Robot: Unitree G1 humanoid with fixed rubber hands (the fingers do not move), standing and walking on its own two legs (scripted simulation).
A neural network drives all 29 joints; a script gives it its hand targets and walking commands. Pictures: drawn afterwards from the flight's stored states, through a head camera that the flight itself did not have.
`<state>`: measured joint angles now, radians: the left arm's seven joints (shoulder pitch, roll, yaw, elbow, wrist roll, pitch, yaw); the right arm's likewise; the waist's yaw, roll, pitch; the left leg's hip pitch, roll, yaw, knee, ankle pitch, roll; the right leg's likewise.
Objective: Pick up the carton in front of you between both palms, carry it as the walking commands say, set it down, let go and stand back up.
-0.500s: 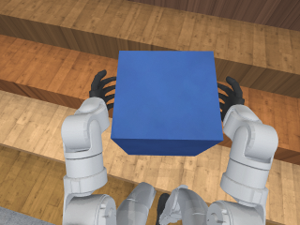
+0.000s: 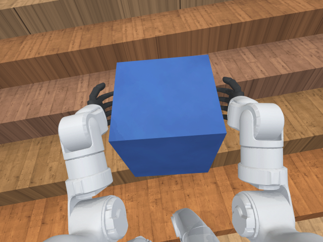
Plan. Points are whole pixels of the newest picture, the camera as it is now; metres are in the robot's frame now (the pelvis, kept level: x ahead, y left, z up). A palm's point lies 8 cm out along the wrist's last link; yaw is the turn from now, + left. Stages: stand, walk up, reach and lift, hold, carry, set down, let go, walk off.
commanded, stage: carry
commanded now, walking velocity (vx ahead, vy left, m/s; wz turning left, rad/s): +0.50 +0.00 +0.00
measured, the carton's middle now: (167, 123) +0.37 -0.07 +0.08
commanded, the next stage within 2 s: none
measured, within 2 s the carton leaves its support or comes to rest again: neither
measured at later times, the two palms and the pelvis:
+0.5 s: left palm (89, 3) +0.64 +0.06 +0.29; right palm out of the picture +0.69 -0.24 +0.29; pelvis +0.30 -0.14 +0.17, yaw +1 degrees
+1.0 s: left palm out of the picture +0.97 -0.01 +0.47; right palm out of the picture +0.93 -0.31 +0.47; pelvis +0.60 -0.10 +0.33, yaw -1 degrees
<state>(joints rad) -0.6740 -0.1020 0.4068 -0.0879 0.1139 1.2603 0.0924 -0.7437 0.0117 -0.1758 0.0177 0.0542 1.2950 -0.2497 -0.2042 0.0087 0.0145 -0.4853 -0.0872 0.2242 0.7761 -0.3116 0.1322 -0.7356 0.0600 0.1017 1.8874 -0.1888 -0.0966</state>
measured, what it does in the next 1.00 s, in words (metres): climbs: right foot 0.16 m higher, then left foot 0.16 m higher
